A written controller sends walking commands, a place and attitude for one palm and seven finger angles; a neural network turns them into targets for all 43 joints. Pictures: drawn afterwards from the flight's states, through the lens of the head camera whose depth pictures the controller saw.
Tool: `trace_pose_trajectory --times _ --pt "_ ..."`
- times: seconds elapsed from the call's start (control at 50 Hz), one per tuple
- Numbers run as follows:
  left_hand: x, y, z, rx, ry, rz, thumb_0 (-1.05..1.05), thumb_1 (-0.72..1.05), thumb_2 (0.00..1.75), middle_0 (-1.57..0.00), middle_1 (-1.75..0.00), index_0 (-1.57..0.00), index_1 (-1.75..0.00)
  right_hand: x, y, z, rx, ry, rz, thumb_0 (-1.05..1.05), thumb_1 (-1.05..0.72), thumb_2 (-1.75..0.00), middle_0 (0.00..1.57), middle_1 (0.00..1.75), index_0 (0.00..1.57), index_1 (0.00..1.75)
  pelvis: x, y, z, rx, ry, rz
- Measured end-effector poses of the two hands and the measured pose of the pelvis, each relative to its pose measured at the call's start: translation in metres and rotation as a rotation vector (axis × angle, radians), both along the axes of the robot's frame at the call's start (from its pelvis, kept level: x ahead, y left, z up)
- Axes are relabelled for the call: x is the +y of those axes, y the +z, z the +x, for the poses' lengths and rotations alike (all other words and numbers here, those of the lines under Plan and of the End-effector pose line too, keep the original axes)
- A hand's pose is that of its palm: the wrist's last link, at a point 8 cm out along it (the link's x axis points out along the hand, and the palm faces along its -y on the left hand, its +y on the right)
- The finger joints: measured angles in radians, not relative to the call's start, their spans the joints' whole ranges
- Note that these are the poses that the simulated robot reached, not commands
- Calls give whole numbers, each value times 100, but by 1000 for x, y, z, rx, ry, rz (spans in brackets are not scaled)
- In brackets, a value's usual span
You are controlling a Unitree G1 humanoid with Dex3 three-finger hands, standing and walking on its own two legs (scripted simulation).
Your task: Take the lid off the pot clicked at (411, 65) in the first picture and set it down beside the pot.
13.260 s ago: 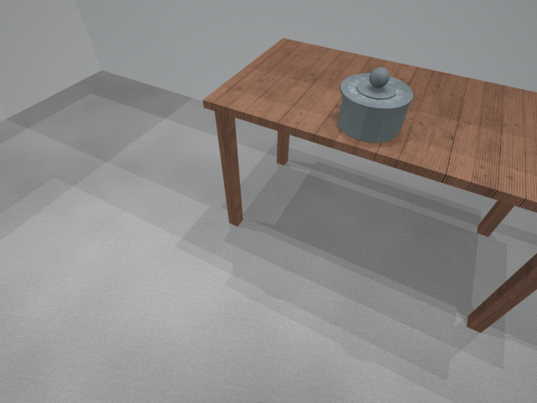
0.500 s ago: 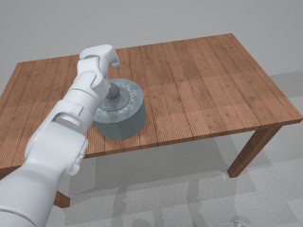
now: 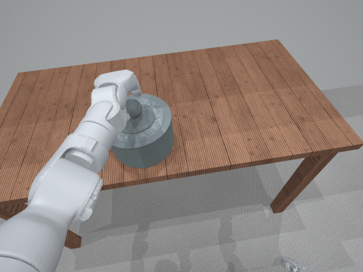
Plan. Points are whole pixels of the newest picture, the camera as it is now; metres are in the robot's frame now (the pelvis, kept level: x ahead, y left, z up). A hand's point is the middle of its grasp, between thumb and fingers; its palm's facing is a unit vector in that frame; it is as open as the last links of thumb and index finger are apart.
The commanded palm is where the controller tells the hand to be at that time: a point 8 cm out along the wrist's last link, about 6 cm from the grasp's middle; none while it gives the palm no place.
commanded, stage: lower the open fingers around the knob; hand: left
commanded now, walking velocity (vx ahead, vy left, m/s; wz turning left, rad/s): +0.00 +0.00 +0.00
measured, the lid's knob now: (131, 109) +0.51 +0.12 +0.06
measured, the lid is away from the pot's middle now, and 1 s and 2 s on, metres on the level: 0.00 0.00 0.01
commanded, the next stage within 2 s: close the fingers and squeeze the knob in 0.64 s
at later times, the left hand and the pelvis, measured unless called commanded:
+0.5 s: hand (130, 111) +0.48 +0.12 +0.08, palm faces -0.32 -0.09 -0.94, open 10.4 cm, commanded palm +0.48 +0.12 +0.14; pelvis +0.00 +0.00 +0.00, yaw -1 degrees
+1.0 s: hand (127, 113) +0.47 +0.12 +0.09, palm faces -0.33 -0.10 -0.94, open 10.2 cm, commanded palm +0.47 +0.13 +0.14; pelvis +0.00 +0.00 +0.00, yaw -1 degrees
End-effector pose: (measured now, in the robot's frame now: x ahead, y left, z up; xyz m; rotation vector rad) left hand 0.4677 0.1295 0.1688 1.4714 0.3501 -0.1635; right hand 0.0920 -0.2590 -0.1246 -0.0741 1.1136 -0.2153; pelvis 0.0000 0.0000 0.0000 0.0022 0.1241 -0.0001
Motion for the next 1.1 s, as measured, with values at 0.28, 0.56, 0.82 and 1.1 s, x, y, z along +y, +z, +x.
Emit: trace_pose_trajectory --times 0.28,0.56,0.82,1.1 --pt "-2 -20 6 10 -8 -5 0 -36 152 -83 -8 -82 -9 3 -5 -17 63 -19 -1 1 -91 -89 20 30 20 30 4 -2 0 28 -5 -3" --pt "-13 -29 8 -1 -15 -17 0 -36 152 -83 -8 -82 -9 1 -11 -50 123 -71 2 1 -91 -89 20 30 20 30 3 -3 -1 42 -16 -4" --pt "-8 -25 4 11 5 -25 0 -33 145 -80 -13 -79 -14 -7 -7 -47 92 -80 -8 1 -91 -89 20 30 20 30 -1 -2 -1 30 -20 -3" --pt "-2 -25 -3 -8 -19 -26 0 -11 113 -61 -61 -61 -62 -7 -3 -29 51 -53 -20 1 -91 -89 20 30 20 30 -1 -2 -4 20 -15 -4"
